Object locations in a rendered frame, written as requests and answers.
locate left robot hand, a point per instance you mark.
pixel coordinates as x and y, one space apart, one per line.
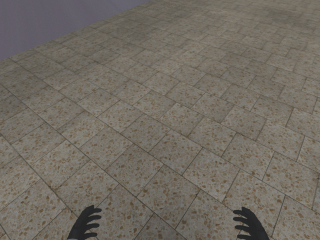
80 227

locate right robot hand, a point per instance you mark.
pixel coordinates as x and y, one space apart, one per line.
255 228

